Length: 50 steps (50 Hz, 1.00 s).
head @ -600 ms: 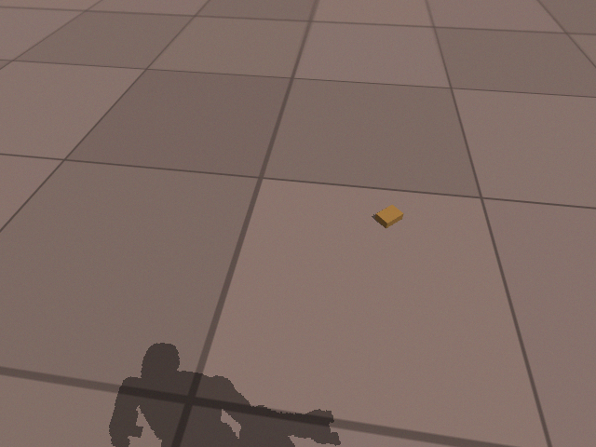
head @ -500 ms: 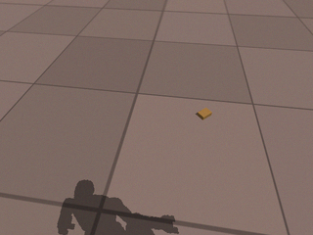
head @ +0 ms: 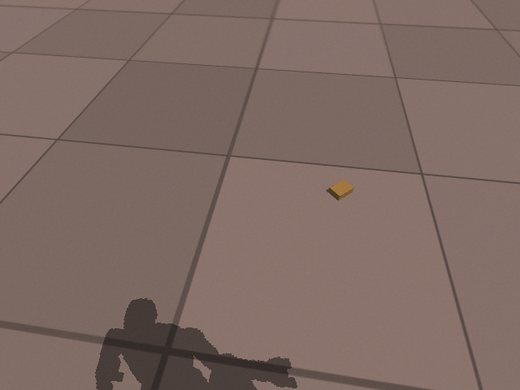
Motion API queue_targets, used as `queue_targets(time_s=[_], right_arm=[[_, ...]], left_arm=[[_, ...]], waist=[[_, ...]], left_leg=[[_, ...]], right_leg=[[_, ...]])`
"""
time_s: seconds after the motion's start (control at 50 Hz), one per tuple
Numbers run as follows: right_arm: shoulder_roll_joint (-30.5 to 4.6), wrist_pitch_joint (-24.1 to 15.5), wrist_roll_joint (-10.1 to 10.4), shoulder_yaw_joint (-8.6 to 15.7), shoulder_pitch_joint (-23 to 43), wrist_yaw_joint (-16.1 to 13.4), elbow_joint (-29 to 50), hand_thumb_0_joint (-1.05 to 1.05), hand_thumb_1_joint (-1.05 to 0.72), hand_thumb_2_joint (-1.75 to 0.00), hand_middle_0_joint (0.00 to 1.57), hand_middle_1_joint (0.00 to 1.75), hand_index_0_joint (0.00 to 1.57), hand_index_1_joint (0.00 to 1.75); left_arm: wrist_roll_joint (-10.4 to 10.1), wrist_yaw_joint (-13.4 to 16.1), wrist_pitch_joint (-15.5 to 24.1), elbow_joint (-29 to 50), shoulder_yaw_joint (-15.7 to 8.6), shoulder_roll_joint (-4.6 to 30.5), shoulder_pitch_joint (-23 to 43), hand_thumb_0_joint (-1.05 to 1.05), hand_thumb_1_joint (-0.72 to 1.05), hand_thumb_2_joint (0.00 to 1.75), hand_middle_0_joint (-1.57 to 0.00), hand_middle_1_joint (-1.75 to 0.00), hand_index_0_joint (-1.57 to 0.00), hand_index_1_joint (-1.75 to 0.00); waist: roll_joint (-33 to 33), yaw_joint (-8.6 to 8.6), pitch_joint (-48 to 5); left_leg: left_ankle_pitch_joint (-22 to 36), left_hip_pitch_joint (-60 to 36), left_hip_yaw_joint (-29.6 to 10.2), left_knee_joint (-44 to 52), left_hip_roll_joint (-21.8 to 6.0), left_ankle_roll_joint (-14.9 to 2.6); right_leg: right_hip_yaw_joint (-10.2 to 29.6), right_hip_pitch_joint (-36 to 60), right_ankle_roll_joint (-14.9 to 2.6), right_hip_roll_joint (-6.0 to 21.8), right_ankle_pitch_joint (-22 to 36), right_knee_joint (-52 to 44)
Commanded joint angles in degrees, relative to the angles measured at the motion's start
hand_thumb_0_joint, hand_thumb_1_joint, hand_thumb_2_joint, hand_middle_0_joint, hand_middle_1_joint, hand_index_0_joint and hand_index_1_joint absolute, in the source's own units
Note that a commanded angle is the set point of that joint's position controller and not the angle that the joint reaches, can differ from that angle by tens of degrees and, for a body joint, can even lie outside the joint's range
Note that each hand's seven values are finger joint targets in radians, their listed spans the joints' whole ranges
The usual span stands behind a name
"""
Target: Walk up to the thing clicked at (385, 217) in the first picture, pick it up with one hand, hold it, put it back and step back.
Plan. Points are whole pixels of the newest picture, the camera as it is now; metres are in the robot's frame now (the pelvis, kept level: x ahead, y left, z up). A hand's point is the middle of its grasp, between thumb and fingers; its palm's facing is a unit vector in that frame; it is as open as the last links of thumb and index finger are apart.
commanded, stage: stand
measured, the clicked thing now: (341, 189) +1.21 -0.43 -0.77
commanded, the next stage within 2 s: walk up in 0.52 s
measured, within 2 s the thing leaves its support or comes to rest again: neither
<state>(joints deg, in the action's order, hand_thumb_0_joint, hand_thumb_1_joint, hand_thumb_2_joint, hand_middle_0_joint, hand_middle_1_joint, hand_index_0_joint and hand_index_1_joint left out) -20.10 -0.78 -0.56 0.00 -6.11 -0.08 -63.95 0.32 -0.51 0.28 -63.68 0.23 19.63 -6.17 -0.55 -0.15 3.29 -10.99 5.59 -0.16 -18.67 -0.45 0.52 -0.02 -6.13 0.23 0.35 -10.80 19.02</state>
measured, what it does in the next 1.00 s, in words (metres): lifts its right foot, turning right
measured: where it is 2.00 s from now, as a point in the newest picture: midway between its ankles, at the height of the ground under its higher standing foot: outside the picture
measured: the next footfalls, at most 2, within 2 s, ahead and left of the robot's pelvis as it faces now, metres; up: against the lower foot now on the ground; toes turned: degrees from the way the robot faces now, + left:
right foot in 1.18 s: -0.05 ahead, -0.06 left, +0.00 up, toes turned -35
left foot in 1.50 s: +0.17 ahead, +0.08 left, +0.00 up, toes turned -46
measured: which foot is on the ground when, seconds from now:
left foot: down 0.00-1.00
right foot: down 0.00-0.78, up 0.80-1.00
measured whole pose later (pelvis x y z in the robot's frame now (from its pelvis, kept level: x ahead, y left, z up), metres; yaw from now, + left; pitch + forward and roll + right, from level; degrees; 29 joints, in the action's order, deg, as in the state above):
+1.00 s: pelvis -0.02 +0.08 -0.01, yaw -27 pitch -1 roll -2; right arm -22.3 -0.4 -1.3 5.0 -12.8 1.0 -45.5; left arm 0.9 -2.9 -3.2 -45.3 -4.5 26.2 -14.2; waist 1.1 1.2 6.8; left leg -16.6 10.4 5.1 -27.6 -2.2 -2.1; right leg 4.2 -25.2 0.7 -0.3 -20.6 53.9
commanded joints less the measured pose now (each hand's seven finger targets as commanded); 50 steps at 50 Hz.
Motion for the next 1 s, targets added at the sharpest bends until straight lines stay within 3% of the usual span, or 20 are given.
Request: queue_targets(time_s=[0.0,0.48,0.5,0.54,0.56,0.58,0.6,0.62,0.68,0.7,0.72,0.74,0.76,0.78,0.8,0.82,0.84,0.88,0.92,0.98], right_arm=[[-11.7,-1.1,0.1,2.3,2.0,-0.5,3.2,0.00,-0.90,-0.90,0.20,0.30,0.20,0.30],[-11.9,-1.0,0.0,2.2,1.6,-0.5,3.4,0.00,-0.90,-0.90,0.20,0.30,0.20,0.30],[-18.7,-0.4,-0.6,7.1,5.7,0.2,8.2,0.00,-0.90,-0.90,0.20,0.30,0.20,0.30],[-15.0,0.3,0.1,6.8,3.8,0.6,10.7,0.00,-0.90,-0.90,0.20,0.30,0.20,0.30],[-14.4,0.5,0.4,6.8,4.4,0.9,12.1,0.00,-0.90,-0.90,0.20,0.30,0.20,0.30],[-13.3,0.9,0.0,7.0,4.4,1.1,13.4,0.00,-0.90,-0.90,0.20,0.30,0.20,0.30],[-12.8,1.2,-0.3,7.1,3.5,1.2,14.1,0.00,-0.90,-0.90,0.20,0.30,0.20,0.30],[-12.8,1.4,-0.1,7.4,2.7,1.3,14.4,0.00,-0.90,-0.90,0.20,0.30,0.20,0.30],[-12.6,1.3,-0.6,7.9,0.9,1.1,16.1,0.00,-0.90,-0.90,0.20,0.30,0.20,0.30],[-12.1,1.2,-0.6,7.9,-1.6,1.0,16.0,0.00,-0.90,-0.90,0.20,0.30,0.20,0.30],[-12.9,0.9,-1.2,8.5,-6.2,0.7,15.4,0.00,-0.90,-0.90,0.20,0.30,0.20,0.30],[-17.4,0.6,-2.2,9.8,-7.5,0.2,16.4,0.00,-0.90,-0.90,0.20,0.30,0.20,0.30],[-19.7,0.6,-1.9,10.3,-1.5,-0.2,20.1,0.00,-0.90,-0.90,0.20,0.30,0.20,0.30],[-19.9,0.8,-1.6,10.7,1.1,0.4,21.7,0.00,-0.90,-0.90,0.20,0.30,0.20,0.30],[-18.3,0.6,-1.5,10.5,2.9,0.5,22.7,0.00,-0.90,-0.90,0.20,0.30,0.20,0.30],[-16.6,0.4,-1.5,9.7,3.8,0.4,22.9,0.00,-0.90,-0.90,0.20,0.30,0.20,0.30],[-15.6,-0.2,-0.6,9.4,2.3,0.2,23.2,0.00,-0.90,-0.90,0.20,0.30,0.20,0.30],[-16.1,-1.1,-0.3,9.1,-1.8,-0.1,23.0,0.00,-0.90,-0.90,0.20,0.30,0.20,0.30],[-16.1,-1.4,-0.5,9.2,-6.0,0.2,23.0,0.00,-0.90,-0.90,0.20,0.30,0.20,0.30],[-17.6,-1.3,-0.9,9.6,-11.5,0.6,23.8,0.00,-0.90,-0.90,0.20,0.30,0.20,0.30]], left_arm=[[0.1,1.1,1.5,3.2,-2.4,12.3,2.1,0.00,0.90,0.90,-0.20,-0.30,-0.20,-0.30],[0.2,1.2,1.6,3.4,-2.4,12.3,1.7,0.00,0.90,0.90,-0.20,-0.30,-0.20,-0.30],[1.4,1.1,0.3,8.5,-4.4,16.3,-1.7,0.00,0.90,0.90,-0.20,-0.30,-0.20,-0.30],[2.0,1.4,0.5,10.9,-5.4,17.9,-2.7,0.00,0.90,0.90,-0.20,-0.30,-0.20,-0.30],[2.1,1.5,0.7,12.8,-6.3,19.1,-4.1,0.00,0.90,0.90,-0.20,-0.30,-0.20,-0.30],[2.5,1.7,0.8,14.3,-6.6,19.2,-5.0,0.00,0.90,0.90,-0.20,-0.30,-0.20,-0.30],[2.8,1.8,0.9,16.0,-6.8,19.5,-4.3,0.00,0.90,0.90,-0.20,-0.30,-0.20,-0.30],[2.9,1.9,1.0,17.6,-6.8,18.8,-4.6,0.00,0.90,0.90,-0.20,-0.30,-0.20,-0.30],[2.7,2.0,0.7,20.6,-6.5,16.1,-5.3,0.00,0.90,0.90,-0.20,-0.30,-0.20,-0.30],[2.4,1.7,0.4,22.0,-6.3,15.6,-4.3,0.00,0.90,0.90,-0.20,-0.30,-0.20,-0.30],[2.0,1.4,0.0,23.3,-6.0,15.2,-1.6,0.00,0.90,0.90,-0.20,-0.30,-0.20,-0.30],[1.5,1.5,-0.1,25.2,-5.0,10.4,-1.1,0.00,0.90,0.90,-0.20,-0.30,-0.20,-0.30],[1.9,2.0,-0.4,24.4,-5.1,11.0,-6.9,0.00,0.90,0.90,-0.20,-0.30,-0.20,-0.30],[2.5,2.4,-1.0,23.2,-6.2,15.9,-8.8,0.00,0.90,0.90,-0.20,-0.30,-0.20,-0.30],[2.4,1.7,-1.5,22.6,-6.9,16.9,-8.6,0.00,0.90,0.90,-0.20,-0.30,-0.20,-0.30],[1.7,0.8,-1.8,22.0,-7.3,16.3,-9.1,0.00,0.90,0.90,-0.20,-0.30,-0.20,-0.30],[0.4,-0.3,-1.9,20.8,-7.4,16.2,-9.0,0.00,0.90,0.90,-0.20,-0.30,-0.20,-0.30],[0.1,-1.7,-1.9,21.7,-7.0,14.7,-9.7,0.00,0.90,0.90,-0.20,-0.30,-0.20,-0.30],[0.6,-2.3,-1.7,23.7,-6.4,12.4,-8.2,0.00,0.90,0.90,-0.20,-0.30,-0.20,-0.30],[0.8,-2.4,-1.5,26.2,-6.1,12.1,-3.2,0.00,0.90,0.90,-0.20,-0.30,-0.20,-0.30]], waist=[[1.2,-0.03,-4.4],[0.4,-0.03,-5.0],[-1.0,0.71,-1.6],[5.5,0.88,-3.6],[9.5,-0.29,-5.1],[13.5,-0.72,-5.5],[14.0,0.00,-6.0],[13.9,0.48,-6.0],[10.7,1.39,-8.1],[9.4,2.74,-9.5],[6.0,5.81,-10.2],[-5.8,6.51,-9.4],[-13.1,2.95,-8.4],[-10.6,2.91,-7.0],[-6.8,1.79,-2.7],[-5.5,0.55,-0.5],[-4.4,0.16,0.3],[-7.2,1.34,-0.3],[-9.9,2.77,-1.4],[-9.2,5.52,-1.9]], left_leg=[[8.8,-0.9,-5.1,2.8,-7.1,-1.78],[10.5,-1.0,-4.7,2.3,-7.0,-1.92],[4.5,-3.5,2.8,-8.8,-3.2,-1.44],[-2.4,4.6,-0.1,-14.5,-1.4,-1.51],[-7.0,8.1,-1.3,-18.2,0.5,-1.49],[-19.4,12.4,-4.2,-23.3,2.5,-1.76],[-23.0,14.3,-7.2,-26.9,2.3,-1.40],[-22.9,15.7,-7.9,-27.3,2.0,-1.39],[-15.8,12.2,-5.1,-19.2,2.7,-1.09],[-12.5,5.9,-3.8,-12.3,3.3,-1.09],[-6.7,-4.6,-5.8,-2.1,0.6,-2.17],[-1.5,-12.5,-19.1,4.1,-11.8,-5.11],[7.1,-8.1,-26.7,3.7,-23.4,-10.62],[2.4,1.9,-25.7,4.4,-27.2,-16.52],[3.9,6.3,-22.2,5.0,-25.0,-16.26],[4.3,6.6,-17.3,4.5,-21.5,-14.57],[2.2,7.4,-12.9,3.3,-17.7,-11.48],[3.3,1.9,-8.0,1.5,-14.1,-8.23],[10.1,-4.7,-5.7,-0.9,-14.1,-7.84],[17.1,-5.4,-4.2,-2.3,-16.7,-8.79]], right_leg=[[5.0,-0.1,-1.71,6.8,8.1,-2.4],[4.9,1.3,-1.56,7.2,10.8,-3.0],[13.8,-9.0,-4.21,6.8,20.4,2.0],[21.7,-6.3,-8.51,10.4,22.2,3.3],[26.5,-4.1,-11.21,12.2,22.7,3.1],[32.4,-3.1,-13.87,14.9,23.8,2.3],[35.3,-2.7,-15.51,16.0,23.2,2.3],[34.6,-2.1,-15.61,15.0,22.5,2.5],[30.4,-3.6,-10.98,8.9,23.3,5.9],[27.9,-6.4,-9.07,6.2,21.7,8.1],[22.5,-15.1,-5.45,2.3,17.6,13.9],[14.5,-27.5,-0.49,-5.1,1.3,23.5],[9.2,-29.2,1.56,-8.0,-21.5,32.4],[7.6,-24.4,1.87,-2.8,-23.5,40.6],[6.6,-22.7,1.48,-1.5,-21.4,44.7],[7.0,-23.2,1.28,-0.6,-17.8,46.3],[8.5,-22.9,0.39,0.4,-11.6,47.1],[6.9,-25.7,-0.11,0.3,-8.4,41.3],[5.1,-27.8,0.32,0.1,-8.1,34.9],[0.7,-25.6,0.13,0.2,-11.5,29.2]])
